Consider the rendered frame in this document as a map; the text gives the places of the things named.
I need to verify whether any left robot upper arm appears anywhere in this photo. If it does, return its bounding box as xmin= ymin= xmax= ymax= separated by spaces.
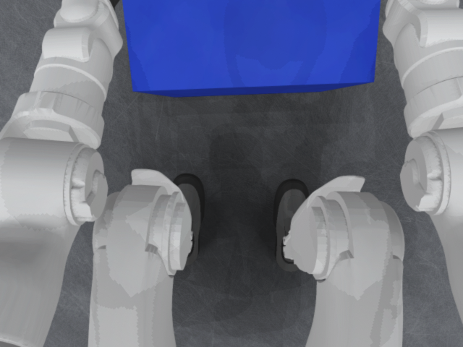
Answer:
xmin=0 ymin=137 xmax=108 ymax=347

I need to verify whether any right robot foot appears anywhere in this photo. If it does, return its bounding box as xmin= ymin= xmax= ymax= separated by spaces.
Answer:
xmin=273 ymin=179 xmax=309 ymax=272

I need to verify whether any robot right forearm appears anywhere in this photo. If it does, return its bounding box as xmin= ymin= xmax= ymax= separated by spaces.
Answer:
xmin=383 ymin=0 xmax=463 ymax=139

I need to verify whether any robot left shin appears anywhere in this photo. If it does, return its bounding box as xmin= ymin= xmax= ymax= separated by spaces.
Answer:
xmin=93 ymin=169 xmax=192 ymax=256

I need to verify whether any right robot upper arm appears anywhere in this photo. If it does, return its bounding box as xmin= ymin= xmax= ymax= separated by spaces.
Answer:
xmin=400 ymin=127 xmax=463 ymax=324

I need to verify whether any carton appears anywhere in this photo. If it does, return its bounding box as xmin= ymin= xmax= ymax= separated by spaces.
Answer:
xmin=122 ymin=0 xmax=381 ymax=98

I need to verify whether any robot left forearm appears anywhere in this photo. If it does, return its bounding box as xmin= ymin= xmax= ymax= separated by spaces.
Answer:
xmin=0 ymin=0 xmax=123 ymax=149

